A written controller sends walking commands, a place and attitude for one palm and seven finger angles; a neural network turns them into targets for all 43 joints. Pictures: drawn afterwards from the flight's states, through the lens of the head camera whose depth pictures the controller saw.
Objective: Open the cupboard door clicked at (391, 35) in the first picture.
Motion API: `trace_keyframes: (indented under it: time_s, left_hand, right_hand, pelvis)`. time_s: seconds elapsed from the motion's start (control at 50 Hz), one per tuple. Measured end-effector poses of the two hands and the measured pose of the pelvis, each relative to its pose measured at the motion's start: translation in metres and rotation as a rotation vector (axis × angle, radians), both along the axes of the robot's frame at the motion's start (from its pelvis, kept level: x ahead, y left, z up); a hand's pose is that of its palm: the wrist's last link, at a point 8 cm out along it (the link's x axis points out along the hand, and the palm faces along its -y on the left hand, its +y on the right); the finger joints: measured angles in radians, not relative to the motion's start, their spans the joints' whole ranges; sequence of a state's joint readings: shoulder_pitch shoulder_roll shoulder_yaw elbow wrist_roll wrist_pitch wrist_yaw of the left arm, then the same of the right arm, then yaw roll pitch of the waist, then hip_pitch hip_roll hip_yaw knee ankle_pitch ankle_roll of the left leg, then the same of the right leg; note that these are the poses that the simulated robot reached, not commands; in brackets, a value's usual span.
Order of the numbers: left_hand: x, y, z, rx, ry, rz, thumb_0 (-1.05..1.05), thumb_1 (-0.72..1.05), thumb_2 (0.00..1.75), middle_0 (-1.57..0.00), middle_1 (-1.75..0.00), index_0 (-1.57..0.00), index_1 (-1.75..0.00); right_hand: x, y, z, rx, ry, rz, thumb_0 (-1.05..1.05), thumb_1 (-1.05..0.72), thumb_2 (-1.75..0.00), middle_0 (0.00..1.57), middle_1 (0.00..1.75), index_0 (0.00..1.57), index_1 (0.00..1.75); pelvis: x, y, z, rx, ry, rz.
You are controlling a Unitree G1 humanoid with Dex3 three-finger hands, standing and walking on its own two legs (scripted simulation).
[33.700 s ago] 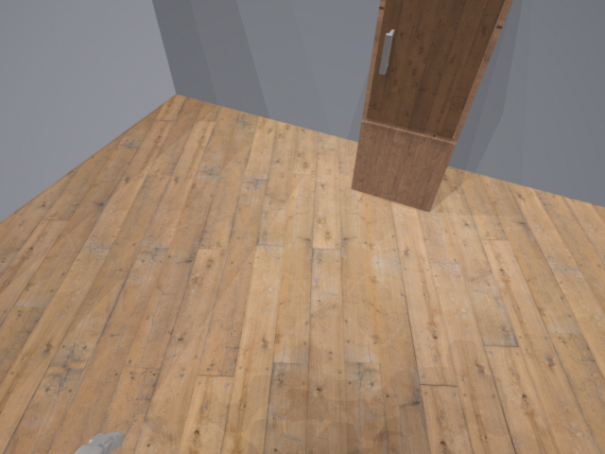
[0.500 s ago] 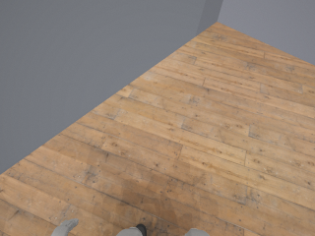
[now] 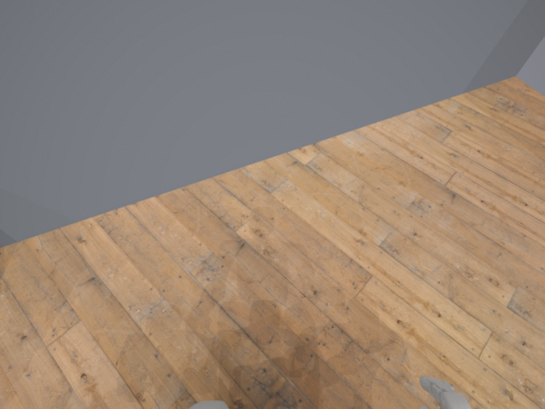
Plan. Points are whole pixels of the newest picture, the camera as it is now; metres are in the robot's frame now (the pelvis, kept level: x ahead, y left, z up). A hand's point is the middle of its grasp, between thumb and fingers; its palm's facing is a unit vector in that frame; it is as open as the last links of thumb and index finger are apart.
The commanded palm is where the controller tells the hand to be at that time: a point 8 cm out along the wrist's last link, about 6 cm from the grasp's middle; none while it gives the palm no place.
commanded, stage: turn to face it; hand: left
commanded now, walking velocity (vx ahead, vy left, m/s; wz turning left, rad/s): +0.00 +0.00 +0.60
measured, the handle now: out of the picture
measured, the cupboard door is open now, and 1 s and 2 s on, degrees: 52 52 52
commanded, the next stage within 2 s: none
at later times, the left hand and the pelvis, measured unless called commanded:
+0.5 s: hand out of the picture +0.04 +0.16 -0.14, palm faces +0.27 -0.92 -0.29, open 7.4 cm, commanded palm none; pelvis +0.01 -0.05 +0.02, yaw +18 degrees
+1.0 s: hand out of the picture +0.00 +0.19 -0.14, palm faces +0.56 -0.77 -0.30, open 7.4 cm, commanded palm none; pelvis +0.03 -0.07 +0.01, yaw +36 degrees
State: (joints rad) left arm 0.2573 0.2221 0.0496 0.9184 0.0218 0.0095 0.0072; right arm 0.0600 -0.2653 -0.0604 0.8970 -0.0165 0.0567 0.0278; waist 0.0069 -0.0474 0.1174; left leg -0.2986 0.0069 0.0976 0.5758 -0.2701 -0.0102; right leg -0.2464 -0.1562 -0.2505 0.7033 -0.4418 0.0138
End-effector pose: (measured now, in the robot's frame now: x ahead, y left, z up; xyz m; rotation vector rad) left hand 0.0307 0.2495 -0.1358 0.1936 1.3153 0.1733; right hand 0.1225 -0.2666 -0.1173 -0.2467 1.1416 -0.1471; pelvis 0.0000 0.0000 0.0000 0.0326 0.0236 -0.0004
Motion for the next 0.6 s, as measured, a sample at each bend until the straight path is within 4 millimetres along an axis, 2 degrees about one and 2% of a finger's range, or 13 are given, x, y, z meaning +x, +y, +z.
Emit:
trace_keyframes:
  time_s: [0.06, 0.16, 0.26, 0.34, 0.4, 0.48, 0.6]
  left_hand:
    - [-0.007, 0.015, -0.005, 0.018, 0.022, 0.043, 0.00, 0.90, 0.89, -0.20, -0.30, -0.20, -0.30]
    - [0.007, 0.022, 0.011, 0.042, -0.053, 0.091, 0.01, 0.91, 0.89, -0.20, -0.30, -0.20, -0.30]
    - [0.024, 0.013, 0.027, 0.070, -0.138, 0.110, 0.00, 0.91, 0.89, -0.20, -0.30, -0.20, -0.30]
    - [0.026, -0.003, 0.030, 0.106, -0.186, 0.128, 0.00, 0.91, 0.89, -0.20, -0.30, -0.20, -0.30]
    - [0.014, -0.020, 0.035, 0.111, -0.177, 0.159, 0.00, 0.91, 0.89, -0.20, -0.30, -0.20, -0.30]
    - [-0.008, -0.041, 0.036, 0.079, -0.125, 0.222, 0.00, 0.91, 0.89, -0.20, -0.30, -0.20, -0.30]
    - [-0.040, -0.057, 0.022, 0.015, -0.085, 0.329, 0.00, 0.90, 0.89, -0.20, -0.30, -0.20, -0.30]
  right_hand:
    - [0.017, 0.011, 0.005, -0.011, -0.046, 0.052, 0.01, -0.91, -0.89, 0.19, 0.30, 0.20, 0.30]
    - [0.016, 0.016, 0.011, -0.014, -0.019, 0.103, 0.01, -0.91, -0.89, 0.20, 0.30, 0.20, 0.30]
    - [0.011, 0.007, 0.002, 0.015, 0.033, 0.134, 0.01, -0.90, -0.89, 0.20, 0.30, 0.20, 0.30]
    - [0.015, -0.011, -0.016, 0.042, 0.065, 0.145, 0.01, -0.90, -0.89, 0.20, 0.30, 0.20, 0.30]
    - [0.022, -0.020, -0.020, 0.041, 0.093, 0.167, 0.01, -0.90, -0.89, 0.20, 0.30, 0.20, 0.30]
    - [0.034, -0.023, -0.011, 0.037, 0.116, 0.204, 0.01, -0.91, -0.89, 0.20, 0.30, 0.20, 0.30]
    - [0.063, -0.003, 0.000, 0.015, 0.124, 0.316, 0.01, -0.91, -0.90, 0.19, 0.30, 0.19, 0.30]
  pelvis:
    - [-0.003, 0.001, -0.002, 0.001, -0.010, 0.031]
    - [-0.004, -0.005, 0.008, -0.027, -0.011, 0.090]
    - [-0.002, -0.021, 0.010, -0.034, -0.005, 0.145]
    - [0.004, -0.042, 0.001, -0.022, 0.006, 0.195]
    - [0.006, -0.049, 0.004, -0.020, -0.003, 0.243]
    - [0.011, -0.054, 0.013, 0.000, -0.005, 0.298]
    - [0.015, -0.053, 0.016, 0.007, -0.002, 0.390]
